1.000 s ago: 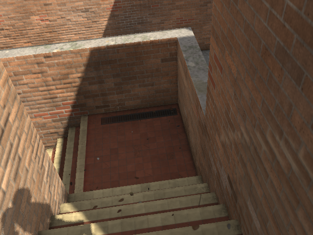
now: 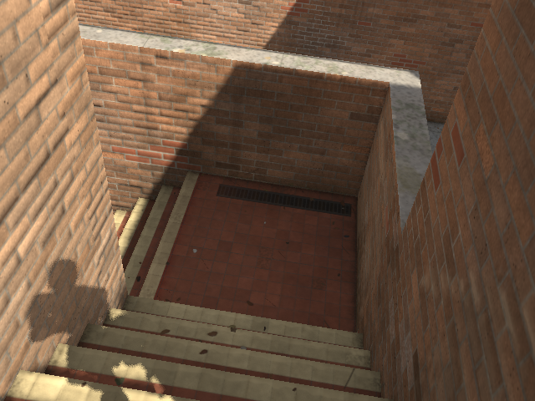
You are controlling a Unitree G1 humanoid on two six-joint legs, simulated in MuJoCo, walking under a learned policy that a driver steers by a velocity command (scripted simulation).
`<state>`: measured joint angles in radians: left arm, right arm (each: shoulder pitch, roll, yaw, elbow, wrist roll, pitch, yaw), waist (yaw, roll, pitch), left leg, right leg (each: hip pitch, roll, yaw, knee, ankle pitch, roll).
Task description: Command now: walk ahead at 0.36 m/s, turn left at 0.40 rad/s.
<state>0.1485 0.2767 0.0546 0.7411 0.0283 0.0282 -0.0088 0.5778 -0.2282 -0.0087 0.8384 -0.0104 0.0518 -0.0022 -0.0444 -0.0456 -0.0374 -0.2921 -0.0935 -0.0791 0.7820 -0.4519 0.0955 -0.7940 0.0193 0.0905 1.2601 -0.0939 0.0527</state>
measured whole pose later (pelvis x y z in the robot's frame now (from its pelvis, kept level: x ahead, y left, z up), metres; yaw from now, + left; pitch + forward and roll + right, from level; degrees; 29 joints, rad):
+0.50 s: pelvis +0.23 -0.08 -0.22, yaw +3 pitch +0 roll +0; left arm 0.50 0.23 0.03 0.98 -0.01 -0.07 -0.02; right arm 0.29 -0.21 -0.02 0.90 -0.04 -0.02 -0.05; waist 0.01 0.02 -0.02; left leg -0.84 -0.08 -0.09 1.92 -0.54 0.13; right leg -0.26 0.06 -0.05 0.79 -0.56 -0.07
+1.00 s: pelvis +0.49 -0.10 -0.44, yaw +2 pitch -2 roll +0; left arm 0.29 0.19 0.04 0.99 0.04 -0.02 0.02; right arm 0.52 -0.19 0.00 1.10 -0.02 -0.06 0.00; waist 0.02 0.00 -0.04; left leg -0.33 -0.05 0.08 0.95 -0.59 0.09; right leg -0.78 0.02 0.13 1.26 0.00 -0.03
